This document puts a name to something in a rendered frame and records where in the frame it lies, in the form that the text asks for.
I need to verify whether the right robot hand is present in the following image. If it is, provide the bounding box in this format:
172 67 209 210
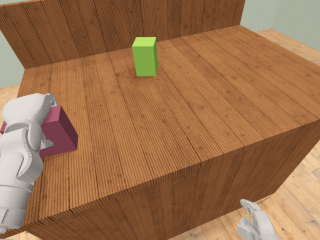
237 199 277 240

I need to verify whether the robot left forearm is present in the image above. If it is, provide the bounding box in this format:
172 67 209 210
0 119 44 234

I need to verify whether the table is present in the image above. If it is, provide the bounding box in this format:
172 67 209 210
0 0 320 240

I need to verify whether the left robot hand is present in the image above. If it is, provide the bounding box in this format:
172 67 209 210
2 93 58 150

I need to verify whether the sponge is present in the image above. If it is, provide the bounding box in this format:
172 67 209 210
0 105 78 158

